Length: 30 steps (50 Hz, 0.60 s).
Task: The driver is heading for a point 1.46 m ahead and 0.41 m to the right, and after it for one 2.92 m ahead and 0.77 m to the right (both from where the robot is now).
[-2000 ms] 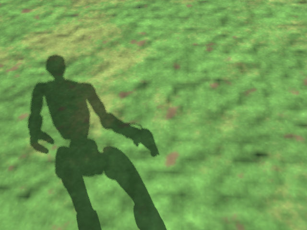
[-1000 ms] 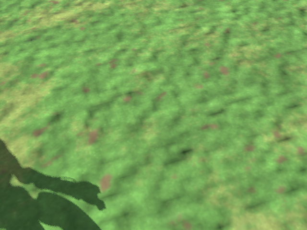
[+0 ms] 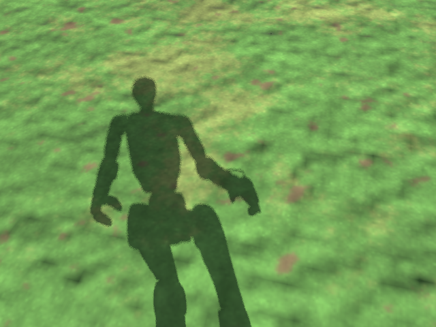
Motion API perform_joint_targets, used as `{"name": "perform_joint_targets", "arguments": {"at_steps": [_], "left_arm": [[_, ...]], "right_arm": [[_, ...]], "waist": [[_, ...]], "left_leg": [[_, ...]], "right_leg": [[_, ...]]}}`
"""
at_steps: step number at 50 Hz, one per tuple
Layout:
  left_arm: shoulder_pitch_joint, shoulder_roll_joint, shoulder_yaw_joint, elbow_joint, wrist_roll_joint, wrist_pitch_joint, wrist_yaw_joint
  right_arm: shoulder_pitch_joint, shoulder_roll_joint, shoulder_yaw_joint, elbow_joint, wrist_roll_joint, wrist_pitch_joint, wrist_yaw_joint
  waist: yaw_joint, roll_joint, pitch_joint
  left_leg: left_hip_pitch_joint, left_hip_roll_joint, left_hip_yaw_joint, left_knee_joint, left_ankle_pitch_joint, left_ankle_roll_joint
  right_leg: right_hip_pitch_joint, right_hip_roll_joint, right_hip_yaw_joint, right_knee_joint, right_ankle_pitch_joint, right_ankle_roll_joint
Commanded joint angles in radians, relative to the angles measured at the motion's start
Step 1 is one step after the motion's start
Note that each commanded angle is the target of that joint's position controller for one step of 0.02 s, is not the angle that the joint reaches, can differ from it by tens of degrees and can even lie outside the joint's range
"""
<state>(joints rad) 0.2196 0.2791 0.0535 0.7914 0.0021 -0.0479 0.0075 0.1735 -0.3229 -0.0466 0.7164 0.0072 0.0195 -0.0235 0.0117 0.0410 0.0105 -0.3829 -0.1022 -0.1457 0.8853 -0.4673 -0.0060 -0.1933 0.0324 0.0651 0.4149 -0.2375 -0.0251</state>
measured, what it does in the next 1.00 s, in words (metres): walks ahead, turning right: left foot, then right foot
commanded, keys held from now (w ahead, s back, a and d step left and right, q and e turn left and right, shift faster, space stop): w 0.12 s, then w+e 0.88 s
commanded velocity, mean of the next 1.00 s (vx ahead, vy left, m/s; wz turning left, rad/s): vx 0.44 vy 0.00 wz -0.34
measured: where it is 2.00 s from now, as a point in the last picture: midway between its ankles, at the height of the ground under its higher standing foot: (324, 210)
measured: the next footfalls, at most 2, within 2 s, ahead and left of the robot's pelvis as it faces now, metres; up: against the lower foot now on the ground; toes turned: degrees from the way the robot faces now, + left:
left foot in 0.26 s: +0.16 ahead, +0.15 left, +0.00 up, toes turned -3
right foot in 0.76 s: +0.46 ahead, -0.13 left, +0.00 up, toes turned -19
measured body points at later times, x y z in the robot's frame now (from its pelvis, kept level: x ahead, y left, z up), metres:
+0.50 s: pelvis +0.17 +0.05 +0.00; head +0.19 +0.06 +0.45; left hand +0.32 +0.31 -0.12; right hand +0.19 -0.23 -0.11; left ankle +0.12 +0.15 -0.74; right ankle +0.20 -0.12 -0.66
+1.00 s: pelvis +0.43 -0.06 +0.00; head +0.46 -0.08 +0.45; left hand +0.64 +0.16 -0.10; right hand +0.48 -0.38 -0.09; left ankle +0.58 +0.09 -0.67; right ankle +0.42 -0.12 -0.74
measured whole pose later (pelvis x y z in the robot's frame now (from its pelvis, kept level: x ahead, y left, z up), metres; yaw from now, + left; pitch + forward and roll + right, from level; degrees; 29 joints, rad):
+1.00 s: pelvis +0.43 -0.06 +0.00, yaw -26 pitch +1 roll +0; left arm 0.29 0.29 0.06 0.68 -0.01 -0.06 -0.02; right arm 0.14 -0.32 -0.04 0.66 -0.02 -0.10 -0.01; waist 0.03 0.03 0.06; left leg -0.63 0.11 -0.09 1.02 -0.26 -0.05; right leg -0.22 0.14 0.07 0.37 -0.16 -0.12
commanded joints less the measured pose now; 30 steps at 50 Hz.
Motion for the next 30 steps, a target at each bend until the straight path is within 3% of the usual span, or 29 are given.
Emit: {"name": "perform_joint_targets", "arguments": {"at_steps": [1,6,9,11,12,13,14,15,16,17,18,20,22,24,30], "left_arm": [[0.012,0.163,0.032,-0.043,-0.018,-0.016,0.017],[0.079,0.182,0.035,-0.031,-0.018,-0.019,0.017],[0.115,0.211,0.040,-0.027,-0.027,-0.012,0.004],[0.102,0.209,0.037,-0.032,-0.035,-0.005,-0.001],[0.103,0.189,0.029,-0.033,-0.034,-0.005,-0.002],[0.096,0.147,0.016,-0.037,-0.027,-0.008,-0.004],[0.067,0.064,-0.010,-0.059,-0.012,-0.015,-0.010],[0.090,0.020,-0.023,-0.116,-0.028,-0.032,0.001],[0.093,0.134,0.009,-0.104,-0.052,-0.037,0.007],[0.084,0.161,0.022,-0.096,-0.058,-0.036,0.002],[0.091,0.149,0.023,-0.077,-0.052,-0.030,-0.001],[0.065,0.118,0.024,-0.074,-0.040,-0.021,-0.009],[0.056,0.079,0.015,-0.080,-0.037,-0.011,-0.019],[0.026,0.066,0.011,-0.103,-0.033,-0.004,-0.024],[-0.172,0.026,-0.014,-0.203,-0.024,-0.013,-0.059]], "right_arm": [[-0.028,-0.119,-0.039,-0.057,-0.005,-0.037,0.010],[-0.134,-0.028,-0.007,-0.086,0.003,-0.085,0.031],[-0.142,-0.049,-0.010,-0.093,0.014,-0.104,0.040],[-0.067,-0.070,-0.021,-0.070,0.022,-0.113,0.042],[-0.006,-0.087,-0.031,-0.048,0.023,-0.113,0.037],[0.084,-0.108,-0.043,-0.028,0.024,-0.112,0.026],[0.231,-0.160,-0.058,-0.014,0.011,-0.110,0.011],[0.306,-0.277,-0.087,0.007,-0.011,-0.102,0.018],[0.269,-0.194,-0.069,0.006,-0.017,-0.109,0.026],[0.213,-0.128,-0.048,0.001,-0.009,-0.116,0.027],[0.169,-0.092,-0.039,-0.006,-0.009,-0.121,0.028],[0.122,-0.057,-0.030,-0.001,-0.015,-0.122,0.027],[0.117,-0.054,-0.033,0.007,-0.019,-0.130,0.026],[0.122,-0.065,-0.039,0.018,-0.018,-0.134,0.025],[0.153,-0.113,-0.048,0.051,-0.006,-0.123,0.012]], "waist": [[0.014,-0.187,0.059],[0.069,-0.197,0.041],[0.063,-0.200,0.049],[0.006,-0.184,0.039],[-0.028,-0.165,0.020],[-0.078,-0.154,-0.015],[-0.152,-0.039,-0.115],[-0.139,0.242,-0.178],[-0.131,0.159,-0.101],[-0.102,0.144,-0.009],[-0.081,0.117,0.020],[-0.057,0.085,0.062],[-0.047,0.071,0.056],[-0.044,0.042,0.064],[-0.090,0.002,0.120]], "left_leg": [[-0.287,0.102,0.043,0.104,0.087,-0.040],[-0.156,0.120,0.145,-0.173,0.187,-0.042],[-0.010,0.093,0.164,-0.317,0.199,-0.028],[0.139,0.086,0.159,-0.429,0.297,-0.008],[0.254,0.084,0.160,-0.465,0.321,0.003],[0.399,0.117,0.132,-0.480,0.311,0.019],[0.599,0.289,-0.052,-0.519,0.204,0.070],[0.672,0.510,-0.430,-0.642,-0.106,0.198],[0.578,0.518,-0.500,-0.682,-0.230,0.235],[0.526,0.476,-0.389,-0.688,-0.180,0.209],[0.488,0.427,-0.277,-0.700,-0.056,0.184],[0.418,0.370,-0.100,-0.723,0.197,0.153],[0.384,0.347,0.009,-0.736,0.373,0.154],[0.368,0.346,0.079,-0.753,0.471,0.170],[0.343,0.337,0.259,-0.778,0.573,0.156]], "right_leg": [[0.153,-0.267,0.352,-0.273,-0.307,-0.158],[0.110,-0.215,0.199,-0.274,-0.101,-0.161],[0.025,-0.231,0.221,-0.255,-0.080,-0.181],[-0.039,-0.233,0.241,-0.217,-0.083,-0.163],[-0.086,-0.215,0.235,-0.176,-0.064,-0.142],[-0.159,-0.176,0.208,-0.091,-0.057,-0.106],[-0.279,-0.088,0.127,0.184,-0.127,-0.044],[-0.496,0.001,0.009,0.481,-0.317,-0.006],[-0.561,-0.048,0.077,0.661,-0.322,-0.006],[-0.610,-0.076,0.095,0.713,-0.228,-0.017],[-0.599,-0.098,0.086,0.724,-0.150,-0.014],[-0.577,-0.131,0.077,0.699,-0.039,-0.007],[-0.562,-0.136,0.053,0.698,0.033,0.008],[-0.579,-0.137,0.048,0.647,0.086,0.029],[-0.497,-0.118,-0.071,0.294,0.285,0.018]]}}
